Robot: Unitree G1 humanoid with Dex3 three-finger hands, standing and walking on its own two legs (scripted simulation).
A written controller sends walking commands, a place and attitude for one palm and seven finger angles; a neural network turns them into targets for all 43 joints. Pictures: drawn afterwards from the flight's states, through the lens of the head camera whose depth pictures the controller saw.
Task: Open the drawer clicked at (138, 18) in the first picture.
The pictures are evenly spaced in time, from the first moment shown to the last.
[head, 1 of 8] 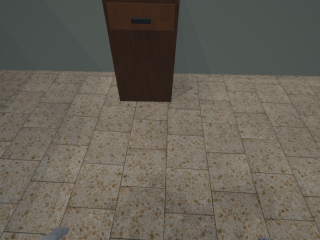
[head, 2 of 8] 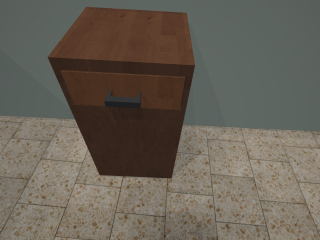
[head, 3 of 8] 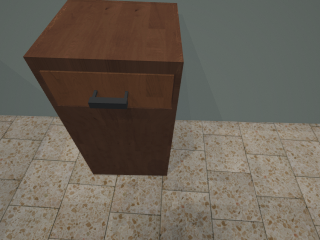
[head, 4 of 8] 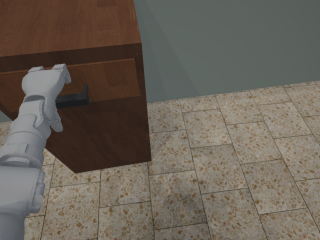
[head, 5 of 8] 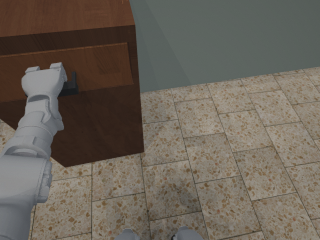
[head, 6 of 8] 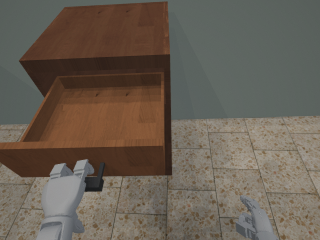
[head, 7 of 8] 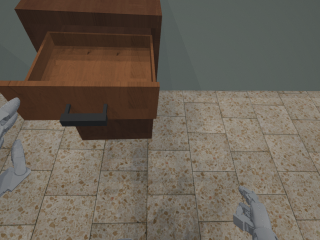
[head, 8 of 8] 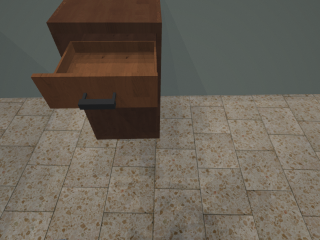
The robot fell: no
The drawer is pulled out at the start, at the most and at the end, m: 0.00 0.30 0.30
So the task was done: yes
